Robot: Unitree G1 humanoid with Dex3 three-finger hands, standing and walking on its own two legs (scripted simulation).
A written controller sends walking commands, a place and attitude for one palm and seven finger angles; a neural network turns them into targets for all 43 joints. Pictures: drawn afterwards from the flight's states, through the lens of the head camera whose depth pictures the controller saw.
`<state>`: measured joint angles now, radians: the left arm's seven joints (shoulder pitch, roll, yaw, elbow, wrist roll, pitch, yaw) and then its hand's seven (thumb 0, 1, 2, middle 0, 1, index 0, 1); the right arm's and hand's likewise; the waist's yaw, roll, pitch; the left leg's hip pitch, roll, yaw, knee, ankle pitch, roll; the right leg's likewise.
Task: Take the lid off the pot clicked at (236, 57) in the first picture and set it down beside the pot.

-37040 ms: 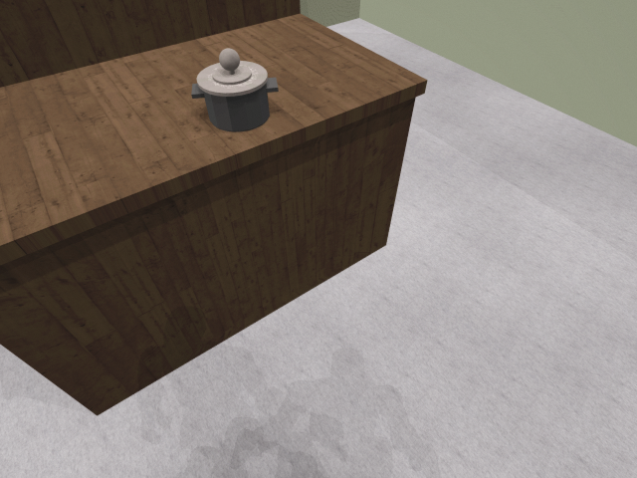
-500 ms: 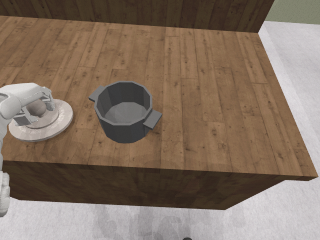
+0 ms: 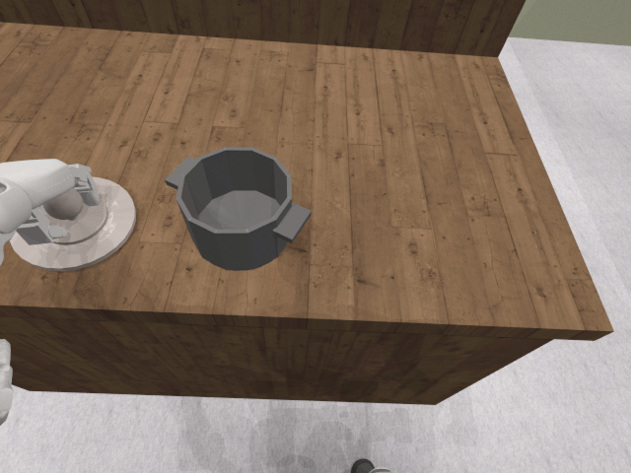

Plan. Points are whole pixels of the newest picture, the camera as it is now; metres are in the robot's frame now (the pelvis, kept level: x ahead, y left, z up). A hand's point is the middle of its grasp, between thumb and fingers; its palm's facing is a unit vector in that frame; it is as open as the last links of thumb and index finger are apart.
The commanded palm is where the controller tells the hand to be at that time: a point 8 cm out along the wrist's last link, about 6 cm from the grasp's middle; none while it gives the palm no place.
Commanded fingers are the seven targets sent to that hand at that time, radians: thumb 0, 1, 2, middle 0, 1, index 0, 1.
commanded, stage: open the fingers wide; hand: left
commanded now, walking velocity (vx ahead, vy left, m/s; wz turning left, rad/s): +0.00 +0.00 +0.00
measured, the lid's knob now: (63, 202) +0.45 +0.34 +0.04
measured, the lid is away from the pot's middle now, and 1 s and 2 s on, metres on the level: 0.24 0.24 0.24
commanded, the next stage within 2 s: raise the empty hand in 0.58 s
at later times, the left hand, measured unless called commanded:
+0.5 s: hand (47, 214) +0.42 +0.35 +0.05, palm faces -0.47 -0.09 -0.88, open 11.1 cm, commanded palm +0.44 +0.34 +0.11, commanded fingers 0.00 0.05 0.51 -0.30 -0.94 -0.30 -0.94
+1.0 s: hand (35, 195) +0.42 +0.34 +0.09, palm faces -0.42 -0.06 -0.90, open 11.0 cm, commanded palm +0.43 +0.33 +0.15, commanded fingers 0.00 0.04 0.54 -0.31 -0.93 -0.31 -0.93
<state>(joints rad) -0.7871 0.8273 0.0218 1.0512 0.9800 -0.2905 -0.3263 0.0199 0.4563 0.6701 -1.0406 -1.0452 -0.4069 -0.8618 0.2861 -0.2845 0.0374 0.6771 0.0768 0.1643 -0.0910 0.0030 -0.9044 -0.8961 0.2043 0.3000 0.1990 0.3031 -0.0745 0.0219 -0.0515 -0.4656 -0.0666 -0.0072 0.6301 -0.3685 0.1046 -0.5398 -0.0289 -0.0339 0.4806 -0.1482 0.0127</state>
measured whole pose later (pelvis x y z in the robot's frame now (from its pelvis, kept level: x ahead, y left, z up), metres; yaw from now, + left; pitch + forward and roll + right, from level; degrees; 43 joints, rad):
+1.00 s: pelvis +0.01 +0.01 +0.00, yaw +0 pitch +11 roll -4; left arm -0.81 0.82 0.01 0.98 0.95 -0.26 -0.35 0.00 0.05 0.54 -0.33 -0.93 -0.32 -0.92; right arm 0.28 -0.28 0.03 0.67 0.08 0.20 -0.06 0.00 -0.90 -0.90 0.20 0.30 0.20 0.30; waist -0.06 0.05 -0.07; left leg -0.43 -0.07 -0.01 0.61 -0.37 0.11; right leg -0.50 -0.03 -0.04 0.46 -0.16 0.01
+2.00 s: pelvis +0.01 -0.01 +0.01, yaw +1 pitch +7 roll -2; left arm -0.97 0.89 -0.02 0.95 0.92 -0.14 -0.48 0.00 0.04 0.54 -0.33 -0.93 -0.32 -0.92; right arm 0.26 -0.30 0.04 0.66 0.10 0.19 -0.04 0.00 -0.91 -0.90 0.20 0.30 0.20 0.30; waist -0.05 0.05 -0.04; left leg -0.29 -0.07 -0.02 0.48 -0.31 0.09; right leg -0.38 -0.04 -0.04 0.37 -0.12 0.02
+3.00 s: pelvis +0.03 -0.04 +0.02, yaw +1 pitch +1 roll -2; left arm -0.25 0.49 0.38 0.16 -0.06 -0.09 0.07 0.00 0.20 0.61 -0.31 -0.80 -0.30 -0.80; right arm 0.22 -0.25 0.06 0.66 0.04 -0.04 -0.05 0.01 -0.90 -0.90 0.20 0.30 0.20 0.30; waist 0.01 0.05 0.02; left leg -0.08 -0.03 -0.03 0.41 -0.33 0.05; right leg -0.20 0.01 -0.05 0.37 -0.17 0.00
